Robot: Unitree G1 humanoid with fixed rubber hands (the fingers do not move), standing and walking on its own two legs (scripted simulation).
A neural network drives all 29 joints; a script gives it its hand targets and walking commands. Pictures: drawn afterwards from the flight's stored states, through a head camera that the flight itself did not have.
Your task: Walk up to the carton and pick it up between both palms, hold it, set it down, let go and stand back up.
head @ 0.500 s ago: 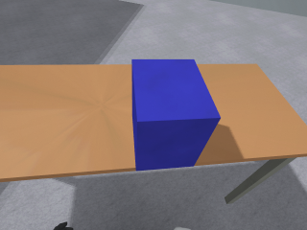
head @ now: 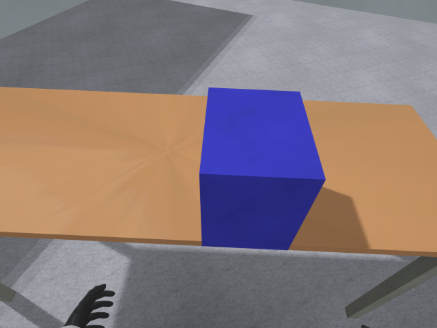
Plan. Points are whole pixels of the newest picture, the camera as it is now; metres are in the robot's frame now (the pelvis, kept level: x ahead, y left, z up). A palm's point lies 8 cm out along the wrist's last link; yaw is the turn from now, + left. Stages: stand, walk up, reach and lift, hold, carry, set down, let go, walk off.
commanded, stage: walk up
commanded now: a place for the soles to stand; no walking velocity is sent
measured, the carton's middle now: (249, 171) +0.40 -0.04 +0.07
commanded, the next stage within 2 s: none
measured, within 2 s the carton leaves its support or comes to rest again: neither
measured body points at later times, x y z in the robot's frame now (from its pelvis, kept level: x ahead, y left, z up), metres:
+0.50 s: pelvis -0.02 -0.04 +0.00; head +0.02 -0.02 +0.44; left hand +0.10 +0.26 -0.11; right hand +0.11 -0.33 -0.09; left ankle +0.04 +0.14 -0.72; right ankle -0.01 -0.17 -0.70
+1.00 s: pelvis -0.02 -0.08 +0.01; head -0.01 -0.08 +0.46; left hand +0.04 +0.19 -0.10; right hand +0.13 -0.33 -0.10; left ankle -0.01 +0.05 -0.72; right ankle +0.00 -0.19 -0.72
